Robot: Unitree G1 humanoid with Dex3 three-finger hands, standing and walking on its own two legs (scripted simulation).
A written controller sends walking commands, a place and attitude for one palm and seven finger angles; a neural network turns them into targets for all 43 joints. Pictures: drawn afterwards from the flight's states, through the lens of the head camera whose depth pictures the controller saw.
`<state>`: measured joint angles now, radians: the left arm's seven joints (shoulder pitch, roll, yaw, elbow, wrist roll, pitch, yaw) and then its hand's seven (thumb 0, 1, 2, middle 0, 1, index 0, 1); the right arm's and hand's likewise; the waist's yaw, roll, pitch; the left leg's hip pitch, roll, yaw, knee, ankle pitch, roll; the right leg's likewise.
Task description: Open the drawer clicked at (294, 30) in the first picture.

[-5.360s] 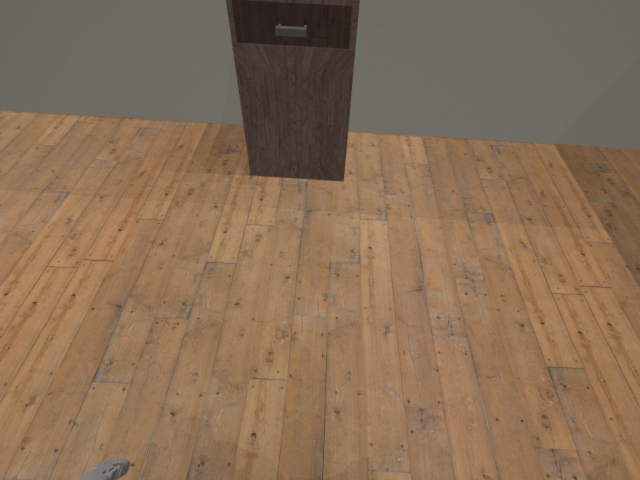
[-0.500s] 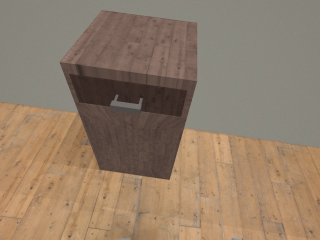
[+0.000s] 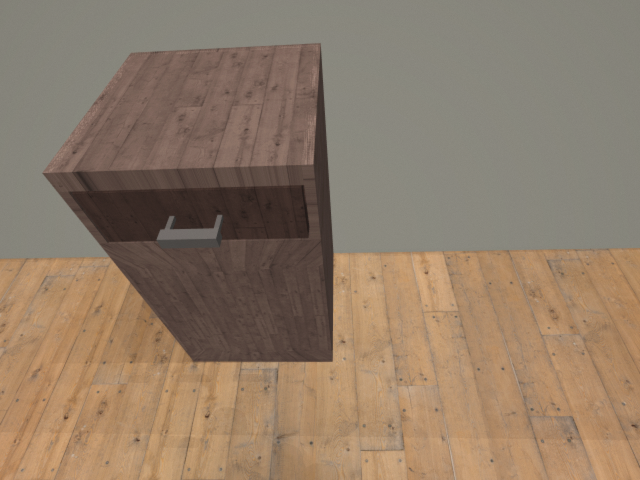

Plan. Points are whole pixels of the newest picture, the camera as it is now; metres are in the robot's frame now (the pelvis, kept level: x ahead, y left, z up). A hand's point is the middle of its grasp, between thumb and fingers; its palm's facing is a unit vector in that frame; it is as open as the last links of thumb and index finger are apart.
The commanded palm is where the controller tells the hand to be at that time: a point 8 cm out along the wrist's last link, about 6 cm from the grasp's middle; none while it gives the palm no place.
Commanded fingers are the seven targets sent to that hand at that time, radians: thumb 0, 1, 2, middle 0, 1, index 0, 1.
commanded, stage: come to a stop and stand still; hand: left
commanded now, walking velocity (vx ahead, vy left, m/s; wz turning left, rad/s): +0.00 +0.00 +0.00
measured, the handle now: (192, 229) +0.54 +0.26 -0.06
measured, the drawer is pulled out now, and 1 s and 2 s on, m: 0.00 0.00 0.00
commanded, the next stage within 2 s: look again from close up in 0.46 s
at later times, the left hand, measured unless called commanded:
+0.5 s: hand out of the picture -0.03 +0.14 -0.17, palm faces +0.08 -0.98 -0.19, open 7.3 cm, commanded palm none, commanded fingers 0.00 0.90 0.90 -0.20 -0.30 -0.20 -0.30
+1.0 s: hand out of the picture -0.01 +0.20 -0.17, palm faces +0.04 -0.98 -0.21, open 7.3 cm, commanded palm none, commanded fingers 0.00 0.90 0.90 -0.20 -0.30 -0.20 -0.30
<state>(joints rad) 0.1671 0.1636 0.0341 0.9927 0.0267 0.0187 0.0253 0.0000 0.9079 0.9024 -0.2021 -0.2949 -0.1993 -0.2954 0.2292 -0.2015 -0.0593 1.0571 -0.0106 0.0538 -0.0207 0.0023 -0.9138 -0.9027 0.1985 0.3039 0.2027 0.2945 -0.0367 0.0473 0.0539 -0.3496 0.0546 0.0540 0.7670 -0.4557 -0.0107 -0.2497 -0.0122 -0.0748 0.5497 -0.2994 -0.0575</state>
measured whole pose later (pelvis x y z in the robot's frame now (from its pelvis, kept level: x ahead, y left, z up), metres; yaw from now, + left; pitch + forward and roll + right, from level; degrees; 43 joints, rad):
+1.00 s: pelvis -0.02 +0.03 +0.00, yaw +0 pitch -1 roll +0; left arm 0.30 0.14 0.00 1.10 0.01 -0.01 0.04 0.01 0.92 0.90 -0.20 -0.30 -0.20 -0.30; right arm 0.39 -0.09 0.04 1.09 -0.02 -0.03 -0.02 0.00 -0.91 -0.90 0.20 0.30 0.20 0.29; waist -0.01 0.03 -0.01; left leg -0.14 -0.04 0.07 0.46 -0.31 0.06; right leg -0.24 -0.03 -0.07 0.49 -0.23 -0.01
